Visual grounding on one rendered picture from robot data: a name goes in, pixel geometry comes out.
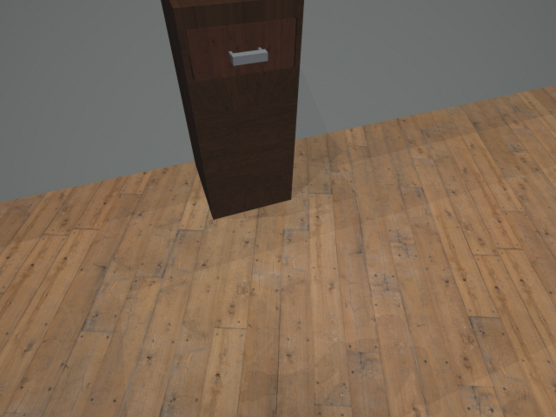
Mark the handle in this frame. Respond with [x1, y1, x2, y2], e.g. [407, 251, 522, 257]
[228, 47, 268, 66]

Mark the drawer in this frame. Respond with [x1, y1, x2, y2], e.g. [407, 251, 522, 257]
[184, 18, 296, 82]

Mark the cabinet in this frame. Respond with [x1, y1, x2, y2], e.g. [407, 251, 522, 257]
[161, 0, 304, 220]

